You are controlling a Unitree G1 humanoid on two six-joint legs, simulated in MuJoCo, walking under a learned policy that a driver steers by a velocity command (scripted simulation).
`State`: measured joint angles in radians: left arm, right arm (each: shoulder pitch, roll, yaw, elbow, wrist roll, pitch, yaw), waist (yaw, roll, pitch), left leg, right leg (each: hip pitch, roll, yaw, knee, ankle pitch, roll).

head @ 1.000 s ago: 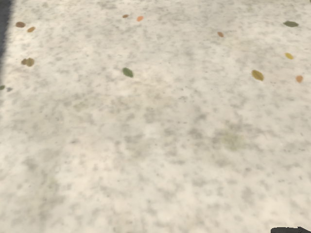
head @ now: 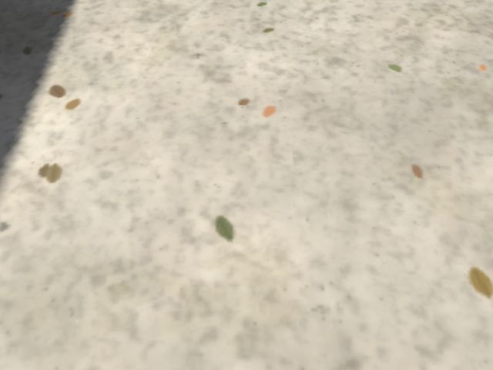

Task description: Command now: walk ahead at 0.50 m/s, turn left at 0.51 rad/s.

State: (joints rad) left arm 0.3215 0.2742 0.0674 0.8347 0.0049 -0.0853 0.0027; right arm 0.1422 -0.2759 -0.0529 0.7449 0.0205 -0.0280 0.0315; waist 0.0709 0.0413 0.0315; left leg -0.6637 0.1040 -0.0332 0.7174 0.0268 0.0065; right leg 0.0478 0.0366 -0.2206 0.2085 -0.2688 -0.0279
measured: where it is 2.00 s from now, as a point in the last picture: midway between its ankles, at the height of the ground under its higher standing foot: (263, 169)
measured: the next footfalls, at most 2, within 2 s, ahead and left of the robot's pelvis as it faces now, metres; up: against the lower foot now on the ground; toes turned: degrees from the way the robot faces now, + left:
left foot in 0.14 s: +0.24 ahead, +0.13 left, +0.00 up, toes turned +7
right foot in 0.66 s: +0.57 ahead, -0.03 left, +0.00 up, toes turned +7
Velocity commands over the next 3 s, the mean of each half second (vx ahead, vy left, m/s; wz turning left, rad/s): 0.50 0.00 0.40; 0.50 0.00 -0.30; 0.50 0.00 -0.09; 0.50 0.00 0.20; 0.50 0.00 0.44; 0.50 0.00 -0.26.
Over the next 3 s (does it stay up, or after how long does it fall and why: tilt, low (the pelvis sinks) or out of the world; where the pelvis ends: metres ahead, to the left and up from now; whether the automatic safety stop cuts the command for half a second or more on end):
stays up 1.72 0.14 0.01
